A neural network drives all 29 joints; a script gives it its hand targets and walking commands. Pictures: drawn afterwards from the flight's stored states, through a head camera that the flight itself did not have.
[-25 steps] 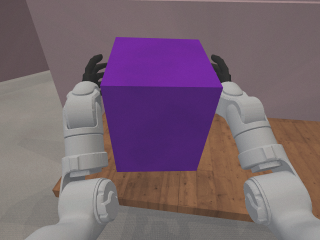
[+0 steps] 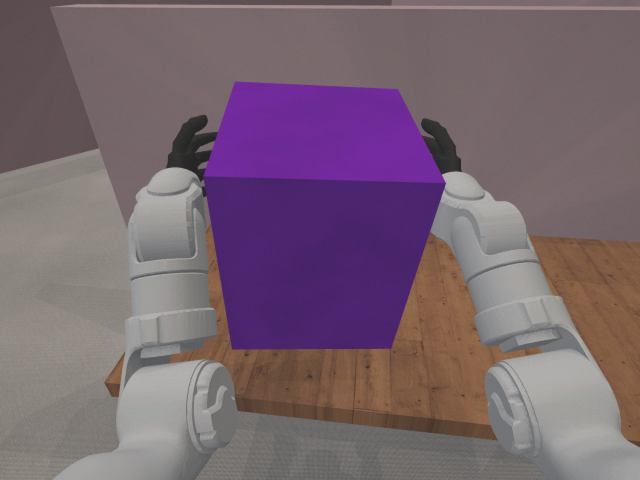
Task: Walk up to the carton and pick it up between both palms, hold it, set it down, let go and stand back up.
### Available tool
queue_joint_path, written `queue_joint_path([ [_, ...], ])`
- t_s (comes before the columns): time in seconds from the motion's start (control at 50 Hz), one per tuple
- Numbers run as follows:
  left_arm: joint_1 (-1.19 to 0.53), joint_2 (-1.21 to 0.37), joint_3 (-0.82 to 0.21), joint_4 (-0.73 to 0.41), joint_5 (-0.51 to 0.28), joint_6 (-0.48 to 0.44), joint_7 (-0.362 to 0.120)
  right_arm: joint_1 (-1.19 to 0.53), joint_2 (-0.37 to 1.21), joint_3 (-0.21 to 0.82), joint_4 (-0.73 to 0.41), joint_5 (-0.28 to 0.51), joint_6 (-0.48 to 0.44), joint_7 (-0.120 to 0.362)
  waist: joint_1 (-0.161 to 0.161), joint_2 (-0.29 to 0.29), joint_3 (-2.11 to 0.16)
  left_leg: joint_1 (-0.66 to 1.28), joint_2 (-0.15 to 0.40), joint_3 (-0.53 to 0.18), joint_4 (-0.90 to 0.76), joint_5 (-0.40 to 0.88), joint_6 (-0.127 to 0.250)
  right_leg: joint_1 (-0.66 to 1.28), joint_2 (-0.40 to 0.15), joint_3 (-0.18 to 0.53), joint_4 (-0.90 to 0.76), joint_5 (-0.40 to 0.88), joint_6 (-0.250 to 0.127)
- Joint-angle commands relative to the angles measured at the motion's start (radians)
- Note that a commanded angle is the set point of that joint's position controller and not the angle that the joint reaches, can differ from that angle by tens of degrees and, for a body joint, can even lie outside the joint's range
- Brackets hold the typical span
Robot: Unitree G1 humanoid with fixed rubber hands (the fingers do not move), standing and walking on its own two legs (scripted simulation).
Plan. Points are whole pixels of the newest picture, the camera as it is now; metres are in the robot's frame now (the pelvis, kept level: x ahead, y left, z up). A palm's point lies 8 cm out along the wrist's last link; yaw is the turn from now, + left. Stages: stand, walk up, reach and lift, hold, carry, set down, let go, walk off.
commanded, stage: hold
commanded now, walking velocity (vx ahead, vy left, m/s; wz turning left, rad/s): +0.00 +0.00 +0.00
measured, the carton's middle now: (315, 218) +0.37 +0.00 +0.23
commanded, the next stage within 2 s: set down in 1.04 s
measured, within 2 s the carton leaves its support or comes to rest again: neither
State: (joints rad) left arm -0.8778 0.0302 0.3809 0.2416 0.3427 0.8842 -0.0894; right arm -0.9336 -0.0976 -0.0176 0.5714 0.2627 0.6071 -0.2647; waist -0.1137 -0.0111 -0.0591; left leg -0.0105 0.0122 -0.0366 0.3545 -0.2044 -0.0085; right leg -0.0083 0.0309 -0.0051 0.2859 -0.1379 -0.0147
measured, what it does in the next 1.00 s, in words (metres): stands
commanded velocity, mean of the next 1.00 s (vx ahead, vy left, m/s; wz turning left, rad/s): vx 0.00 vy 0.00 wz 0.00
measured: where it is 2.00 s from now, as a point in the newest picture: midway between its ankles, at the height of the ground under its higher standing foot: outside the picture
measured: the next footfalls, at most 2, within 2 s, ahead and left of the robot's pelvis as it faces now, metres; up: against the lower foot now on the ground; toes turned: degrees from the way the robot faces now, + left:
none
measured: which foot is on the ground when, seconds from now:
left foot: down 0.00-1.00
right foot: down 0.00-1.00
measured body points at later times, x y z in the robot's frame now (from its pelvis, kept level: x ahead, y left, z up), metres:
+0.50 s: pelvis +0.00 +0.00 +0.00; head -0.08 +0.01 +0.44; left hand +0.39 +0.15 +0.29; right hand +0.38 -0.15 +0.28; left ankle +0.00 +0.12 -0.75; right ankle +0.02 -0.11 -0.75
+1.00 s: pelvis +0.00 +0.00 +0.00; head -0.08 +0.02 +0.44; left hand +0.39 +0.16 +0.29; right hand +0.38 -0.14 +0.29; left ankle +0.00 +0.12 -0.75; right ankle +0.02 -0.11 -0.75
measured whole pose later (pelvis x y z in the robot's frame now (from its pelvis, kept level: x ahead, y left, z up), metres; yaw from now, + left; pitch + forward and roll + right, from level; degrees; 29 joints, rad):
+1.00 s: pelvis +0.00 +0.00 +0.00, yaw +1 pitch -7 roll -1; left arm -0.90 0.04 0.39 0.28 0.33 0.86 -0.08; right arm -0.98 -0.11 -0.02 0.62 0.28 0.60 -0.27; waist -0.11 -0.02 -0.08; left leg -0.02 0.01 -0.04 0.35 -0.20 -0.01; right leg -0.02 0.03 -0.01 0.28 -0.14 -0.01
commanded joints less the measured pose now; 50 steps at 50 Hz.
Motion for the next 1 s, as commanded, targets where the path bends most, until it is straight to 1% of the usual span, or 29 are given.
queue_joint_path([
  [0.0,-0.671,-0.494,-0.389,-0.015,-0.189,-0.062,-0.142,-0.833,0.552,0.251,-0.253,0.139,-0.057,0.15,0.019,0.02,-0.319,-0.126,-0.053,0.055,-0.086,0.134,-0.003,0.19,0.047,-0.016,-0.004,0.154,0.037],
  [0.08,-0.691,-0.489,-0.376,0.027,-0.192,-0.074,-0.144,-0.849,0.561,0.232,-0.223,0.13,-0.062,0.148,0.015,0.015,-0.318,-0.141,-0.055,0.056,-0.093,0.082,0.007,0.175,0.04,-0.011,-0.01,0.131,0.04],
  [0.16,-0.706,-0.486,-0.369,0.054,-0.195,-0.083,-0.149,-0.856,0.562,0.216,-0.203,0.127,-0.063,0.143,0.005,0.02,-0.321,-0.146,-0.059,0.054,-0.091,0.064,0.007,0.171,0.034,-0.01,-0.012,0.132,0.043],
  [0.24,-0.714,-0.485,-0.368,0.061,-0.198,-0.09,-0.154,-0.856,0.559,0.21,-0.197,0.131,-0.061,0.136,-0.005,0.029,-0.329,-0.144,-0.061,0.048,-0.085,0.075,0.001,0.177,0.031,-0.01,-0.01,0.154,0.045],
  [0.34,-0.713,-0.488,-0.373,0.044,-0.199,-0.093,-0.156,-0.847,0.552,0.214,-0.205,0.143,-0.058,0.13,-0.011,0.041,-0.339,-0.132,-0.063,0.042,-0.074,0.12,-0.011,0.189,0.034,-0.015,-0.004,0.19,0.047],
  [0.52,-0.697,-0.499,-0.394,-0.01,-0.205,-0.084,-0.149,-0.829,0.538,0.234,-0.241,0.162,-0.053,0.131,-0.013,0.054,-0.345,-0.106,-0.059,0.036,-0.061,0.202,-0.028,0.197,0.044,-0.02,0.002,0.217,0.041],
  [0.68,-0.681,-0.506,-0.408,-0.042,-0.206,-0.074,-0.14,-0.814,0.529,0.244,-0.258,0.166,-0.051,0.137,-0.011,0.052,-0.342,-0.093,-0.054,0.038,-0.059,0.229,-0.034,0.196,0.051,-0.021,0.002,0.216,0.037],
  [0.7,-0.689,-0.534,-0.417,-0.063,-0.208,-0.076,-0.143,-0.859,0.551,0.275,-0.31,0.192,-0.06,0.136,0.015,0.046,-0.377,-0.087,-0.057,0.037,-0.049,0.274,-0.029,0.219,0.046,-0.015,0.011,0.25,0.044],
  [0.72,-0.676,-0.532,-0.422,-0.049,-0.217,-0.075,-0.145,-0.881,0.558,0.29,-0.36,0.199,-0.064,0.128,0.009,0.028,-0.407,-0.067,-0.066,0.037,-0.036,0.276,-0.023,0.23,0.038,-0.006,0.009,0.288,0.052],
  [0.74,-0.688,-0.539,-0.429,-0.061,-0.215,-0.078,-0.142,-0.866,0.548,0.279,-0.33,0.2,-0.058,0.124,0.002,0.044,-0.382,-0.065,-0.062,0.04,-0.041,0.261,-0.029,0.21,0.042,-0.009,0.011,0.268,0.051],
  [0.76,-0.687,-0.523,-0.41,-0.05,-0.203,-0.076,-0.14,-0.861,0.541,0.273,-0.307,0.203,-0.052,0.126,0.012,0.04,-0.359,-0.072,-0.06,0.04,-0.052,0.239,-0.027,0.203,0.044,-0.01,0.004,0.221,0.048],
  [0.78,-0.685,-0.514,-0.405,-0.029,-0.191,-0.071,-0.14,-0.822,0.527,0.254,-0.245,0.186,-0.043,0.132,0.002,0.041,-0.299,-0.092,-0.05,0.042,-0.072,0.21,-0.026,0.184,0.05,-0.016,-0.003,0.173,0.042],
  [0.8,-0.68,-0.503,-0.378,-0.012,-0.174,-0.066,-0.145,-0.813,0.523,0.247,-0.204,0.178,-0.038,0.139,0.018,0.036,-0.268,-0.121,-0.047,0.045,-0.091,0.173,-0.019,0.192,0.051,-0.014,-0.01,0.123,0.034],
  [0.82,-0.671,-0.506,-0.375,0.009,-0.164,-0.057,-0.152,-0.797,0.508,0.23,-0.174,0.161,-0.032,0.143,0.011,0.034,-0.239,-0.129,-0.043,0.049,-0.108,0.141,-0.018,0.186,0.049,-0.012,-0.013,0.107,0.03],
  [0.84,-0.67,-0.513,-0.366,0.023,-0.163,-0.053,-0.16,-0.822,0.519,0.225,-0.193,0.156,-0.038,0.146,0.02,0.024,-0.253,-0.15,-0.041,0.05,-0.117,0.116,-0.013,0.198,0.049,-0.009,-0.011,0.091,0.031],
  [0.86,-0.705,-0.528,-0.394,-0.011,-0.183,-0.061,-0.162,-0.846,0.536,0.227,-0.223,0.16,-0.046,0.147,0.011,0.037,-0.307,-0.147,-0.046,0.055,-0.108,0.119,-0.015,0.202,0.044,-0.004,-0.007,0.113,0.035],
  [0.88,-0.734,-0.539,-0.419,-0.044,-0.212,-0.075,-0.159,-0.872,0.561,0.239,-0.268,0.171,-0.056,0.144,0.005,0.045,-0.367,-0.143,-0.052,0.052,-0.091,0.149,-0.02,0.21,0.041,-0.003,0.003,0.152,0.036],
  [0.9,-0.729,-0.551,-0.437,-0.044,-0.224,-0.078,-0.153,-0.891,0.562,0.246,-0.298,0.18,-0.061,0.14,-0.004,0.061,-0.388,-0.121,-0.057,0.046,-0.071,0.191,-0.023,0.216,0.043,-0.004,0.005,0.182,0.037],
  [0.92,-0.735,-0.538,-0.427,-0.063,-0.22,-0.083,-0.149,-0.854,0.562,0.251,-0.261,0.185,-0.052,0.137,-0.005,0.055,-0.364,-0.109,-0.056,0.044,-0.065,0.221,-0.027,0.214,0.047,-0.005,0.006,0.204,0.037],
  [0.94,-0.716,-0.527,-0.41,-0.028,-0.202,-0.077,-0.148,-0.837,0.551,0.243,-0.238,0.174,-0.043,0.136,-0.009,0.052,-0.324,-0.099,-0.06,0.045,-0.069,0.203,-0.026,0.203,0.044,-0.009,-0.003,0.191,0.039],
  [0.96,-0.711,-0.52,-0.386,0.004,-0.194,-0.074,-0.152,-0.859,0.552,0.243,-0.233,0.17,-0.046,0.136,0.005,0.028,-0.319,-0.119,-0.061,0.046,-0.081,0.162,-0.016,0.196,0.041,-0.009,-0.01,0.157,0.043],
  [0.98,-0.691,-0.517,-0.38,0.014,-0.187,-0.072,-0.156,-0.851,0.555,0.249,-0.234,0.164,-0.045,0.133,0.008,0.017,-0.315,-0.124,-0.063,0.052,-0.085,0.155,-0.01,0.202,0.035,-0.002,-0.012,0.172,0.047],
])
